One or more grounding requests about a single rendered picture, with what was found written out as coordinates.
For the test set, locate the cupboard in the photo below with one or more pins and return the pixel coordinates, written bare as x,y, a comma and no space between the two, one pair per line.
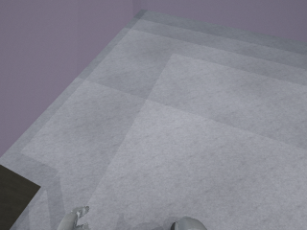
16,192

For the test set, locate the left robot hand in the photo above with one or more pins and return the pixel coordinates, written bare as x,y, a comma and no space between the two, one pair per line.
69,222

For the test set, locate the right robot thigh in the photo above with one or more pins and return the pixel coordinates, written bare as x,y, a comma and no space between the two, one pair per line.
189,224

